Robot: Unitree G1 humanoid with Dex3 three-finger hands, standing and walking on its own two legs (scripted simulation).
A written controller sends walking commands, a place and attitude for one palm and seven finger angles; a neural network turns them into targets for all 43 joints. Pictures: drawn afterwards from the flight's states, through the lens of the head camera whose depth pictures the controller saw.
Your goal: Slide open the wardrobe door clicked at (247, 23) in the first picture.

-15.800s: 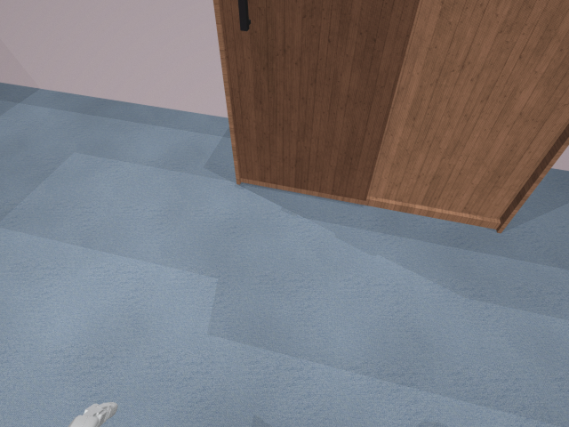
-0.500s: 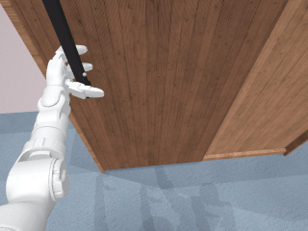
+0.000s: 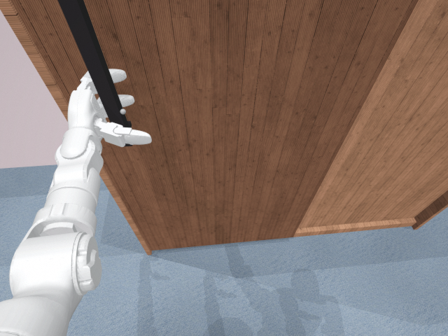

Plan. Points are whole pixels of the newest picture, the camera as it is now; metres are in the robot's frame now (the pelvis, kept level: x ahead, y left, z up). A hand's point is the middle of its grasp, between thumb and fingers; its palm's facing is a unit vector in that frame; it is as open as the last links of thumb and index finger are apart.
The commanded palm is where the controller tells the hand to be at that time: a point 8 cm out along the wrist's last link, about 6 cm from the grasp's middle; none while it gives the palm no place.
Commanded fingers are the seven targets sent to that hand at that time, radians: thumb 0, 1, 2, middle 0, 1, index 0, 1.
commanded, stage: slide the fingers in behind the handle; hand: left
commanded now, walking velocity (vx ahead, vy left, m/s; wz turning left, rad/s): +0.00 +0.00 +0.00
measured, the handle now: (104, 72) +0.52 +0.20 +0.20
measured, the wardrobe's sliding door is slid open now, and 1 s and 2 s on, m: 0.00 0.00 0.00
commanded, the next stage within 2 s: grip the handle and tug to test in 0.04 s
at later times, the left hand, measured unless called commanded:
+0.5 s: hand (122, 112) +0.47 +0.17 +0.15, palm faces +0.09 -1.00 +0.00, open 11.1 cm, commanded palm +0.44 +0.21 +0.14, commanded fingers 0.00 0.39 0.68 -0.40 -1.33 -0.40 -1.33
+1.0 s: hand (122, 111) +0.47 +0.17 +0.15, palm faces +0.10 -0.99 +0.00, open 5.7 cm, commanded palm +0.44 +0.21 +0.14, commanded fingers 0.00 0.90 0.90 -0.45 -1.40 -0.45 -1.40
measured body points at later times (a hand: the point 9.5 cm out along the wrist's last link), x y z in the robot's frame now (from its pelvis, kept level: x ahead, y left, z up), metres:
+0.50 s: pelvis +0.00 +0.01 +0.00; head +0.04 +0.00 +0.45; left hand +0.46 +0.23 +0.15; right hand +0.06 -0.25 -0.12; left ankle +0.01 +0.13 -0.72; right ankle -0.02 -0.11 -0.72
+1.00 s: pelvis +0.00 +0.00 +0.00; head +0.05 +0.00 +0.45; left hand +0.46 +0.23 +0.15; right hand +0.06 -0.26 -0.12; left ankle +0.01 +0.13 -0.72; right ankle -0.02 -0.11 -0.72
